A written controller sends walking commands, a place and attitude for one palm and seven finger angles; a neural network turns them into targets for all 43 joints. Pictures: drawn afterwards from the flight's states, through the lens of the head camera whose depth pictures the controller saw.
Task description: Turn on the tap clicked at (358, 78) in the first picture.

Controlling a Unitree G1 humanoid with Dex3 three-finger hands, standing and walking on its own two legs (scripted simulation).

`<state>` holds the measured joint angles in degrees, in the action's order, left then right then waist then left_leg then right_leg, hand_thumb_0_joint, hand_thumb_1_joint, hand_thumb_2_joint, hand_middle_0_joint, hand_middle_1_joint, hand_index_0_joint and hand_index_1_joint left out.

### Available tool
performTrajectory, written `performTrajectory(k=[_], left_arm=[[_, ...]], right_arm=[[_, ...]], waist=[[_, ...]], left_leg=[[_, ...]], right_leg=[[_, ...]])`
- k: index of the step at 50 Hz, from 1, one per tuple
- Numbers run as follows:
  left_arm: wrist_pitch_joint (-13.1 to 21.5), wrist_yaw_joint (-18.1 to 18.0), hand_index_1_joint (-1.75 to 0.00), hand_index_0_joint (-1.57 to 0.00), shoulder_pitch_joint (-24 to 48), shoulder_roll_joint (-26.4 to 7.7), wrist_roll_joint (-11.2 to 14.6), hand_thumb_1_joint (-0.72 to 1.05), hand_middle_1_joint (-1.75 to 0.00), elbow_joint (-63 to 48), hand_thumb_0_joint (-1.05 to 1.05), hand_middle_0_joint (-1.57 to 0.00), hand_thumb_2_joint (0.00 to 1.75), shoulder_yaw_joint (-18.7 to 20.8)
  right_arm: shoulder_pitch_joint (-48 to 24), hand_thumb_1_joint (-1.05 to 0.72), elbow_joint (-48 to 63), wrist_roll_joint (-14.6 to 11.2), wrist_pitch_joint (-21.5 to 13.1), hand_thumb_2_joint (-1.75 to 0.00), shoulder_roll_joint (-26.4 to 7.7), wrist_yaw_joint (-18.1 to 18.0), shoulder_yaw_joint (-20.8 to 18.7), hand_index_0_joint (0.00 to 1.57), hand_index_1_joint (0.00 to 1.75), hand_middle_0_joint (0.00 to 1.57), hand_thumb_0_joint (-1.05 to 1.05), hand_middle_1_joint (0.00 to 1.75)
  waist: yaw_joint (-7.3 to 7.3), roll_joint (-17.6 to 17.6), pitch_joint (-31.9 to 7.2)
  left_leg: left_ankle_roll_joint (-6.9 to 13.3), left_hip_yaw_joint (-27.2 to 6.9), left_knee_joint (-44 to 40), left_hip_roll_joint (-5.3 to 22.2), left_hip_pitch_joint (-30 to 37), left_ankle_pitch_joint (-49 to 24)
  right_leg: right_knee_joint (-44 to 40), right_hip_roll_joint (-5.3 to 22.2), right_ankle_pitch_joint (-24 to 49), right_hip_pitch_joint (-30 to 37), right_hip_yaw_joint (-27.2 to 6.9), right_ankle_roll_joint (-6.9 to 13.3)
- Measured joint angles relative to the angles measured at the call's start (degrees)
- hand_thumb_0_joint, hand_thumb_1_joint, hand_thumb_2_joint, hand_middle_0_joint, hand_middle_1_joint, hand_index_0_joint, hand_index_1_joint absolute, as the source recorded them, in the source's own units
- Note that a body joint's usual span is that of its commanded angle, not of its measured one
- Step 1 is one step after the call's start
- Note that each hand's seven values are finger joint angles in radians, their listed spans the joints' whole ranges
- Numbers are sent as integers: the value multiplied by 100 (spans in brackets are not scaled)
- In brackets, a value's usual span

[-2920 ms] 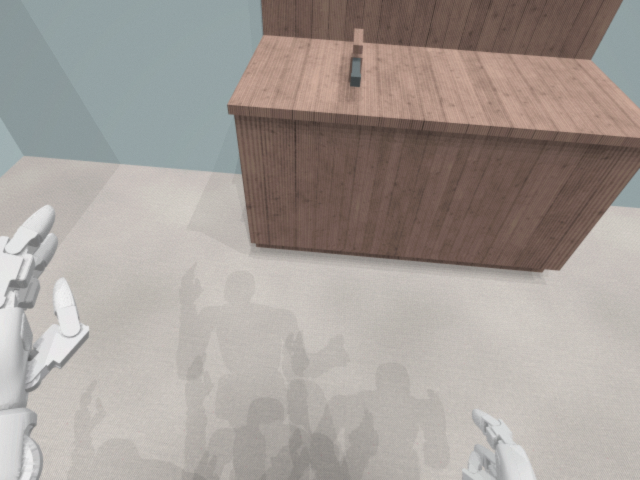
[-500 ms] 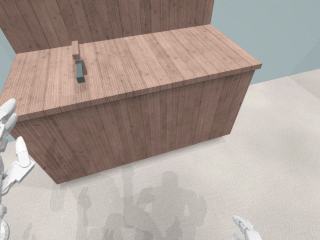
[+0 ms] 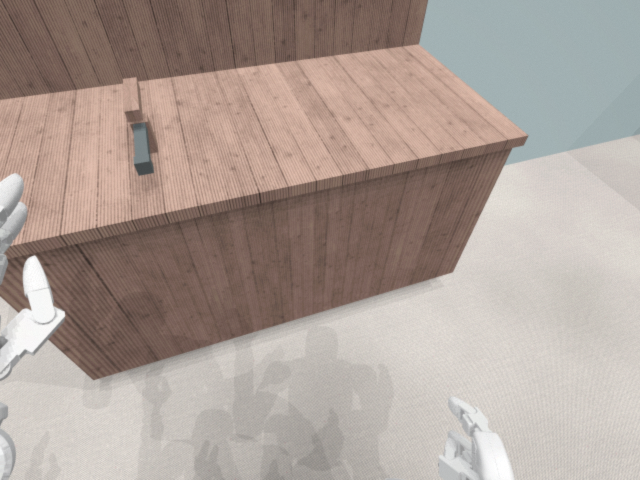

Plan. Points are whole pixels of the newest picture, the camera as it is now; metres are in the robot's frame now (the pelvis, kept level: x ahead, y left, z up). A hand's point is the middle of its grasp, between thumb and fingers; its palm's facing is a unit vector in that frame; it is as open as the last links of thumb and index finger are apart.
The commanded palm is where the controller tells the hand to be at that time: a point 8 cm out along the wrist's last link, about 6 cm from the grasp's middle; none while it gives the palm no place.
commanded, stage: take the last steps up to it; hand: left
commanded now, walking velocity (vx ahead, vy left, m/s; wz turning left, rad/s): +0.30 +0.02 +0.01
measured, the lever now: (143, 164) +0.64 +0.37 +0.00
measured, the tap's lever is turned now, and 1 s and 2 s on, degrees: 0 0 0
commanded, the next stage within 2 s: come to a stop and stand still in 1.04 s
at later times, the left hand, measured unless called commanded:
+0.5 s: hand (144, 236) +0.31 +0.20 +0.18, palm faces +0.40 -0.80 -0.44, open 7.4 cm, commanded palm +0.25 +0.25 +0.18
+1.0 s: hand (160, 184) +0.39 +0.21 +0.18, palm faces +0.47 -0.74 -0.47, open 7.4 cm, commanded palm +0.34 +0.24 +0.18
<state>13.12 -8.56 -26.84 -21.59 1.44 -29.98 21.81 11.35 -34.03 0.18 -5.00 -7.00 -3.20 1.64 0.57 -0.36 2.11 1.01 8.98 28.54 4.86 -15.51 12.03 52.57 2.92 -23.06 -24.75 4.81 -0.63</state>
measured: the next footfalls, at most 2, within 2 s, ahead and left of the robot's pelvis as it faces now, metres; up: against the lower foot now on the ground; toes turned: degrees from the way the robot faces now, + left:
right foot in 0.12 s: +0.11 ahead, -0.12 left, +0.00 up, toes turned -8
left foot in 0.60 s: +0.23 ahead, +0.09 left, +0.00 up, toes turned +9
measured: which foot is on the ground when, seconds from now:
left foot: down 0.00-0.14, up 0.16-0.58, down 0.60-0.98, up 1.00-1.00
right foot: up 0.00-0.10, down 0.12-0.60, up 0.62-0.94, down 0.96-1.00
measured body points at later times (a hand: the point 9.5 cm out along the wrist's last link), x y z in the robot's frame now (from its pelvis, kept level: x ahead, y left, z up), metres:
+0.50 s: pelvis +0.10 -0.04 +0.00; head +0.12 -0.04 +0.45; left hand +0.28 +0.24 +0.20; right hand +0.26 -0.31 -0.08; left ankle +0.17 +0.10 -0.71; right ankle +0.07 -0.12 -0.74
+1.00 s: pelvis +0.19 -0.04 -0.01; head +0.20 -0.07 +0.44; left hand +0.36 +0.25 +0.20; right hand +0.36 -0.24 -0.12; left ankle +0.19 +0.08 -0.74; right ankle +0.23 -0.14 -0.74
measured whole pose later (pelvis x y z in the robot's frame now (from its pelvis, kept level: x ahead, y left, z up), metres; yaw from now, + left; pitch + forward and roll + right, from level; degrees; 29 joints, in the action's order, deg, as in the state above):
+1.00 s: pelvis +0.19 -0.04 -0.01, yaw +1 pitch -1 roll +0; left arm 12.3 -8.7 -26.6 -21.4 0.9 -26.4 22.1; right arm 12.6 -36.0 -0.2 -4.6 -8.4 -3.4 2.0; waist -1.8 -3.2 1.9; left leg -0.1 6.4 36.2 4.8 -15.7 19.4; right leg 32.4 1.5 -13.3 -17.4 8.3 1.1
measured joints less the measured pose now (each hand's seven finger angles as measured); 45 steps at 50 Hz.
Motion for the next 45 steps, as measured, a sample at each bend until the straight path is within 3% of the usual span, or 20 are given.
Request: performTrajectory(k=[6, 7, 8, 10, 12, 15, 18, 21, 28, 30, 31, 34, 37, 41, 45], left_arm=[[-118, 16, -30, -21, -227, 15, -42, 88, -30, 201, 1, -21, 90, -57], [-141, 6, -30, -21, -165, 31, -60, 88, -30, 281, 1, -21, 90, -68], [-166, -1, -30, -21, -77, 83, -89, 88, -30, 364, 1, -21, 90, -107], [-232, -2, -31, -21, 137, 219, -99, 88, -30, 488, 1, -21, 90, -215], [-213, 6, -31, -21, 260, 376, -82, 88, -30, 582, 1, -21, 90, -274], [-116, 6, -31, -21, 162, 447, -97, 88, -30, 623, 1, -21, 90, -269], [-28, 25, -31, -21, 65, 335, -97, 88, -30, 548, 1, -21, 90, -263], [56, 22, -31, -21, -37, 174, -71, 88, -30, 341, 1, -22, 90, -203], [90, -84, -31, -21, -247, 9, 4, 88, -30, -167, 1, -22, 90, -55], [97, -118, -31, -21, -178, -13, 18, 88, -30, -197, 1, -22, 90, -10], [92, -131, -31, -21, -67, -28, 28, 88, -30, -125, 1, -22, 90, 19], [13, -117, -31, -21, 300, -22, 10, 88, -30, 237, 1, -21, 90, 9], [-111, -55, -30, -21, 448, -15, -4, 88, -30, 258, 1, -21, 90, -52], [-54, 22, -30, -21, 105, 17, -4, 89, -30, -170, 1, -21, 90, -97], [33, 52, -30, -21, -173, -51, -3, 88, -30, -190, 1, -21, 90, -39]], right_arm=[[179, -90, -89, -7, 38, -89, 18, -34, 92, 20, 30, 21, 1, 30], [191, -90, -115, -9, 52, -89, -28, -46, 81, 20, 30, 21, 1, 30], [185, -90, -166, -12, 82, -89, -99, -53, 51, 20, 30, 21, 1, 30], [125, -90, -361, -12, 148, -89, -246, -57, -24, 20, 30, 21, 1, 30], [60, -90, -518, -11, 182, -89, -385, -34, -98, 20, 30, 21, 1, 30], [7, -90, -498, -10, 239, -89, -561, -51, -193, 20, 30, 21, 1, 30], [0, -90, -352, -11, 260, -89, -701, -74, -315, 20, 30, 21, 1, 30], [33, -91, -191, -11, 248, -89, -794, -87, -421, 20, 30, 20, 1, 30], [282, -91, 34, -25, 202, -90, -779, -100, -499, 19, 30, 20, 1, 30], [309, -91, 57, -29, 201, -90, -719, -120, -470, 19, 30, 20, 1, 30], [249, -91, 27, -36, 218, -90, -625, -130, -455, 19, 30, 20, 1, 30], [68, -91, -32, -8, 233, -90, -353, -108, -300, 19, 30, 20, 1, 30], [-27, -91, -72, -12, 148, -89, -105, -26, -109, 19, 30, 20, 1, 30], [-10, -90, -52, -7, 16, -89, 91, 67, 60, 20, 30, 21, 1, 30], [90, -90, -92, 0, -44, -89, 96, 45, 107, 20, 30, 21, 1, 30]], waist=[[-158, -169, -33], [-175, -229, -21], [-177, -326, -10], [-211, -342, 2], [-252, -239, 14], [-136, -126, 2], [0, -43, 23], [55, 37, 78], [-56, 145, 26], [-84, 195, -30], [-88, 305, -13], [-32, 343, 7], [9, 261, 18], [-40, 155, 30], [-138, -30, -1]], left_leg=[[-182, -40, 236, 43, 114, 303], [-200, -88, 466, 89, 65, 456], [-127, -172, 814, 154, -38, 791], [-89, -456, 2023, 17, -448, 1335], [-134, -606, 3110, -159, -844, 1228], [-223, -659, 3793, -180, -1307, 830], [-243, -623, 3456, -81, -1538, 478], [-208, -499, 2445, 16, -1445, 282], [-89, -110, 479, -120, -568, 40], [24, -30, 145, -230, -254, -134], [93, 28, 287, -307, -250, -52], [183, 24, 489, -341, -213, 187], [158, -69, 319, -299, -110, 143], [108, -82, 45, -243, 42, 84], [8, -133, -45, -170, 147, 131]], right_leg=[[-1782, 1, 278, 598, 301, -73], [-1955, -50, 642, 703, 347, 49], [-1905, -105, 849, 731, 420, 203], [-1728, -97, 720, 758, 486, 395], [-1838, -74, 623, 895, 447, 451], [-2239, -95, 739, 1144, 435, 442], [-2581, -117, 822, 1347, 475, 454], [-2764, -134, 823, 1492, 483, 439], [-2457, -137, 345, 1717, 401, 274], [-1949, -66, -11, 1639, 343, 186], [-1481, 28, -154, 1490, 228, 156], [294, -65, -706, 763, -116, 102], [929, -58, -488, 166, -140, 35], [273, 95, 56, -150, -76, -44], [-878, 78, 210, 111, 83, -110]])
